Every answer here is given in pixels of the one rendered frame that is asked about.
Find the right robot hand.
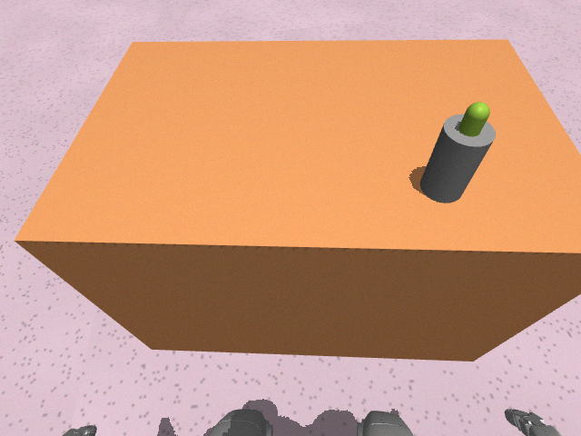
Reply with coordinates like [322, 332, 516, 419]
[505, 409, 562, 436]

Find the bottle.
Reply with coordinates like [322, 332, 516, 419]
[420, 102, 496, 203]

